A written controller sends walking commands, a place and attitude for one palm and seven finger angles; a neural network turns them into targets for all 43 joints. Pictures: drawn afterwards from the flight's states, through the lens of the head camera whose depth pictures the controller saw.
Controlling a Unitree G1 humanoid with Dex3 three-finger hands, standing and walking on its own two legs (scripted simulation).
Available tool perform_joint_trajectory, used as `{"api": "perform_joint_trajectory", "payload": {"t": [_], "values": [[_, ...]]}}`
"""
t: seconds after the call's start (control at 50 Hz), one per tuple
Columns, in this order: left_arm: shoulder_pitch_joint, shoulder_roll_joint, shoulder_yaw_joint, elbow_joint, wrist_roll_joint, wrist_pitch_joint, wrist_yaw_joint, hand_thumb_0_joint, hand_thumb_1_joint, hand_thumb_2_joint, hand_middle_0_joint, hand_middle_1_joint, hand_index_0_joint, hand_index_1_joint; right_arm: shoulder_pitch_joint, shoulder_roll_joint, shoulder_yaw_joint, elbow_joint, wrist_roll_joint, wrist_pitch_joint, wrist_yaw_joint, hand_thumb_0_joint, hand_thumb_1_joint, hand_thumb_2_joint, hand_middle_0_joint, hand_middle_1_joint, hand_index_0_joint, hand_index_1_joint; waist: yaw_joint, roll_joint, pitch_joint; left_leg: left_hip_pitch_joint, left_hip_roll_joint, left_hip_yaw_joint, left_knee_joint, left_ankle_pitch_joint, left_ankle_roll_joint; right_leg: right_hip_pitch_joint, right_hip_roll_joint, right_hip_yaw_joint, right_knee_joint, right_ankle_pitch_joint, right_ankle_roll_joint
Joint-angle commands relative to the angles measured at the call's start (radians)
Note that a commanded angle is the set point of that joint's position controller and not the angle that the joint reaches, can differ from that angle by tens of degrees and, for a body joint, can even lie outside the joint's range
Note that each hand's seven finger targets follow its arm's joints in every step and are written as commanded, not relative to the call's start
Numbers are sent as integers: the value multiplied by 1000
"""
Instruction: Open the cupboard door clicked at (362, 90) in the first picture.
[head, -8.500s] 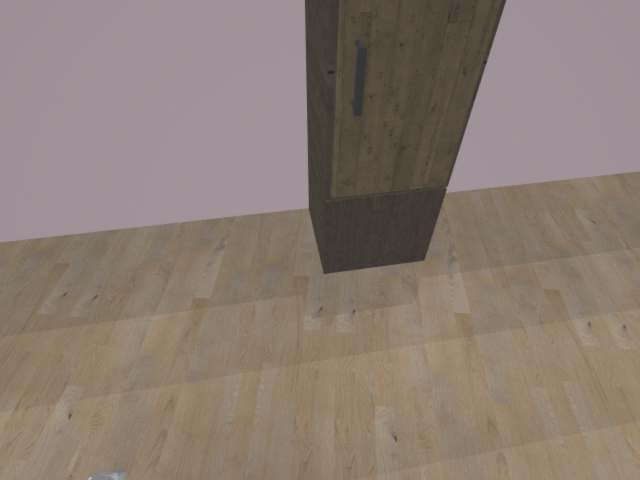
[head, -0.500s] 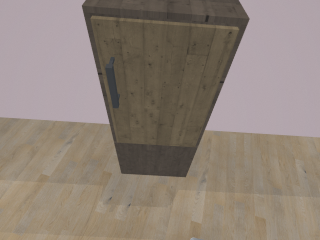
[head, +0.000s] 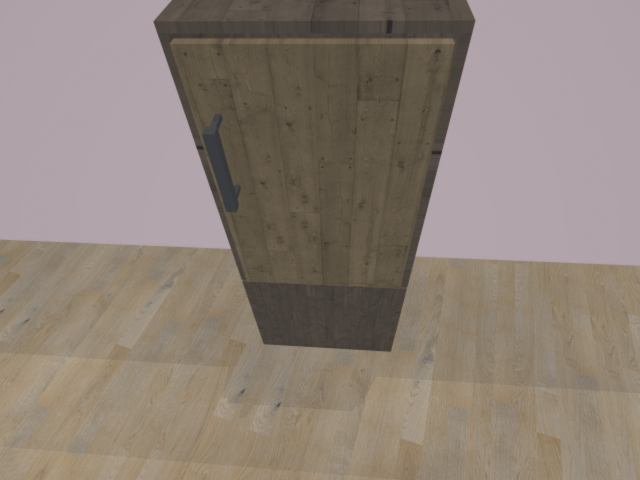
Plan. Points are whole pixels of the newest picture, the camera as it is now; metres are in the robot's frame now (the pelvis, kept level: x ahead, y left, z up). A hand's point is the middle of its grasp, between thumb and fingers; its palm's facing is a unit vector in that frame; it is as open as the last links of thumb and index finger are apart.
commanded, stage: come to a stop and stand still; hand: left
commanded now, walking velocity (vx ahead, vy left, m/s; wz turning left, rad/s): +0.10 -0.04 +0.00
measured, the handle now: (225, 165) +0.57 +0.22 +0.05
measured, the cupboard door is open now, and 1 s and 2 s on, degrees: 0 0 0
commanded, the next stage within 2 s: look again from close up in 0.42 s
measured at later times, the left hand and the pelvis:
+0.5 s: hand out of the picture +0.01 +0.20 -0.18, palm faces +0.01 -0.98 -0.19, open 7.4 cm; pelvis +0.00 +0.03 +0.00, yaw -1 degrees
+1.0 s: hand out of the picture +0.00 +0.19 -0.17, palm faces -0.01 -0.97 -0.24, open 7.3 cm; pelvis -0.02 +0.01 +0.00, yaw -2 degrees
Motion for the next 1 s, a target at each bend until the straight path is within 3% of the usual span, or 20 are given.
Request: {"api": "perform_joint_trajectory", "payload": {"t": [0.0, 0.04, 0.06, 0.08, 0.1, 0.12, 0.2, 0.24, 0.3, 0.36, 0.38, 0.42, 0.48, 0.5, 0.52, 0.56, 0.6, 0.66, 0.76, 0.98], "values": [[42, 218, 52, -22, -4, -4, 6, 0, 900, 900, -200, -300, -200, -300, 95, -10, 11, -29, 6, -43, -6, 0, -900, -900, 200, 300, 200, 300, -14, -199, -78, 94, -27, 60, -269, 18, 21, 65, -165, 250, -252, -196, -106], [8, 183, 40, -10, -18, 1, 3, 0, 900, 900, -200, -300, -200, -300, 195, -3, 20, 15, 7, -59, -15, 0, -900, -900, 200, 300, 200, 300, -63, -148, -81, 274, -20, 65, -485, 139, 30, -41, -103, 185, -190, -278, -43], [20, 132, 25, -11, -28, 5, 1, 0, 900, 900, -200, -300, -200, -300, 211, -45, 18, 20, 1, -70, -19, 0, -900, -900, 200, 300, 200, 300, -66, 3, -62, 279, 69, -64, -578, 71, 54, -108, -36, 134, -85, -295, -5], [38, 76, 12, -15, -32, 6, -6, 0, 900, 900, -200, -300, -200, -300, 179, -102, 10, 3, -4, -75, -24, 0, -900, -900, 200, 300, 200, 300, -53, 185, -8, 162, 222, -247, -687, -95, 102, -117, 27, 55, 41, -235, 32], [25, 64, 7, -13, -29, 7, -10, 0, 900, 900, -200, -300, -200, -300, 107, -127, 12, -17, -6, -75, -33, 0, -900, -900, 200, 300, 200, 300, -43, 222, 53, 27, 283, -331, -757, -178, 150, -93, 39, 35, 99, -211, 46], [6, 70, 7, 7, -19, 12, -10, 0, 900, 900, -200, -300, -200, -300, 62, -106, 18, -15, -5, -80, -38, 0, -900, -900, 200, 300, 200, 300, -41, 254, 99, -32, 266, -312, -787, -164, 152, -53, 31, 65, 160, -203, 46], [72, 60, -3, 72, -24, 1, -22, 0, 900, 900, -200, -300, -200, -300, 65, -61, 33, 24, 1, -93, -58, 0, -900, -900, 200, 300, 200, 300, -25, 161, 60, 148, 199, -144, -654, 358, 147, -57, 36, 76, 171, -162, 49], [55, 60, -6, 79, -30, -5, -19, 0, 900, 900, -200, -300, -200, -300, 125, -59, 29, 56, 1, -95, -65, 0, -900, -900, 200, 300, 200, 300, -51, 143, 16, 250, 201, -118, -570, 663, 152, -42, 38, 61, 104, -167, 51], [84, 76, -3, 100, -31, -7, -13, 0, 900, 900, -200, -300, -200, -300, 164, -70, 16, 87, 8, -88, -72, 0, -900, -900, 200, 300, 200, 300, -52, 105, -34, 315, 186, -97, -462, 861, 124, 42, 39, 48, -51, -18, 40], [133, 100, 2, 122, -29, 0, -2, 0, 900, 900, -200, -300, -200, -300, 162, -42, 13, 91, 16, -83, -73, 0, -900, -900, 200, 300, 200, 300, -41, 66, -40, 173, 140, -54, -445, 630, 83, 192, -24, 67, -34, 272, 12], [132, 95, 5, 126, -27, -1, 1, 0, 900, 900, -200, -300, -200, -300, 159, -25, 13, 91, 14, -79, -72, 0, -900, -900, 200, 300, 200, 300, -41, -13, -43, 150, 123, -44, -433, 596, 70, 206, -20, 86, -10, 350, 0], [125, 90, 2, 122, -28, -1, 4, 0, 900, 900, -200, -300, -200, -300, 155, -14, 15, 96, 14, -74, -71, 0, -900, -900, 200, 300, 200, 300, -42, -63, -60, 151, 102, -21, -426, 461, 58, 193, -37, 111, -16, 358, -15], [92, 77, -5, 118, -33, -6, 7, 0, 900, 900, -200, -300, -200, -300, 152, 17, 27, 111, 12, -75, -62, 0, -900, -900, 200, 300, 200, 300, -43, -26, -34, 133, 91, -26, -469, 326, 55, 171, -31, 122, -58, 223, -11], [166, 108, -8, 126, -21, -17, 51, 0, 900, 900, -200, -300, -200, -300, 93, -54, 18, 44, 17, -85, -53, 0, -900, -900, 200, 300, 200, 300, -22, -38, -25, 107, 103, 28, -296, 428, 38, 138, -60, 155, -9, 556, -5], [141, 132, -5, 86, -26, -30, 42, 0, 900, 900, -200, -300, -200, -300, 135, 9, 26, 20, 13, -80, -47, 0, -900, -900, 200, 300, 200, 300, -52, 2, -71, 70, 42, 20, -322, 131, 43, 162, -94, 199, -37, 378, -41], [97, 107, -12, 54, -22, -30, 26, 0, 900, 900, -200, -300, -200, -300, 199, 23, 35, 16, 7, -84, -40, 0, -900, -900, 200, 300, 200, 300, -72, 39, -59, 109, 54, -9, -387, 164, 59, 61, -41, 176, -42, 22, -58], [86, 95, -16, 45, -23, -28, 17, 0, 900, 900, -200, -300, -200, -300, 190, 14, 42, -2, 1, -89, -37, 0, -900, -900, 200, 300, 200, 300, -59, 95, 14, 56, 84, -48, -437, 186, 82, 44, 8, 135, -33, -67, -39], [89, 85, -23, 46, -25, -33, 10, 0, 900, 900, -200, -300, -200, -300, 187, 0, 48, -21, 3, -88, -36, 0, -900, -900, 200, 300, 200, 300, -56, -28, 38, 48, 65, -39, -453, 145, 81, 51, 6, 154, -73, -104, -35], [78, 99, -23, 46, -29, -34, 5, 0, 900, 900, -200, -300, -200, -300, 201, -4, 56, -9, -1, -85, -32, 0, -900, -900, 200, 300, 200, 300, -59, -41, 80, 63, 49, -24, -481, 107, 76, 17, 0, 175, -115, -190, -34], [89, 98, -22, 76, -31, -44, 4, 0, 900, 900, -200, -300, -200, -300, 217, 2, 66, 46, 2, -93, -35, 0, -900, -900, 200, 300, 200, 300, -53, -36, 29, 106, 53, -9, -496, 162, 67, 70, -8, 175, -116, -94, -36]]}}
